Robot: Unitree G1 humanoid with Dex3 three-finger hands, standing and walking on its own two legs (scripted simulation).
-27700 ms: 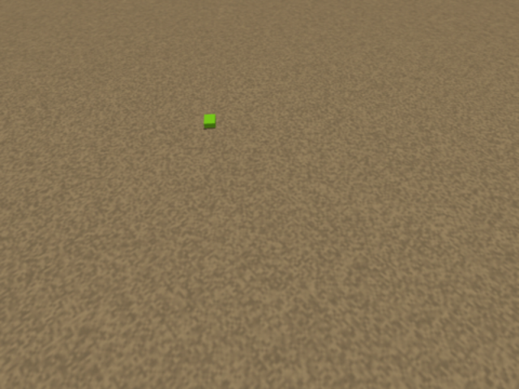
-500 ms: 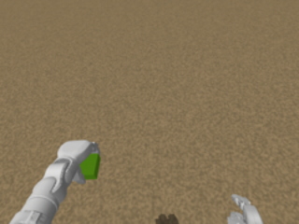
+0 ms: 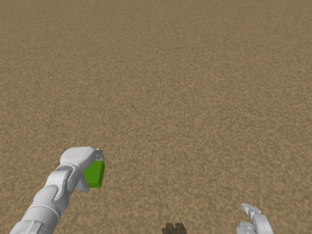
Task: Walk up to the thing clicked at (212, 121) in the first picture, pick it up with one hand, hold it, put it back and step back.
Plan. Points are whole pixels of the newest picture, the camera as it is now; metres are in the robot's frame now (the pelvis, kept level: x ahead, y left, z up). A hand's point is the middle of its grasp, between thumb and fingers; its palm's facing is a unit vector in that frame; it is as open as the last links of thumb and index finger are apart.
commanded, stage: hold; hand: left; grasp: from above
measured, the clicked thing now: (86, 174) +0.30 +0.23 -0.06
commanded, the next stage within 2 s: crouch in 0.12 s
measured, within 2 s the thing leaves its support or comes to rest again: neither
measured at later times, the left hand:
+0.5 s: hand (86, 177) +0.29 +0.23 -0.06, palm faces -0.47 -0.03 -0.88, open 9.7 cm
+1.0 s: hand (104, 185) +0.36 +0.24 -0.29, palm faces -0.42 +0.05 -0.91, open 9.7 cm
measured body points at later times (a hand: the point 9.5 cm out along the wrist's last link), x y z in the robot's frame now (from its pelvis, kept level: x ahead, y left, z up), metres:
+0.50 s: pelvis +0.00 +0.00 +0.00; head +0.02 -0.01 +0.45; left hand +0.31 +0.23 -0.01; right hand +0.15 -0.25 -0.12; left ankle +0.03 +0.13 -0.74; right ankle +0.02 -0.13 -0.74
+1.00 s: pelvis -0.04 +0.01 -0.18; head +0.11 +0.02 +0.24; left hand +0.37 +0.24 -0.24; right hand +0.00 -0.28 -0.30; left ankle +0.03 +0.13 -0.74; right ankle +0.02 -0.13 -0.74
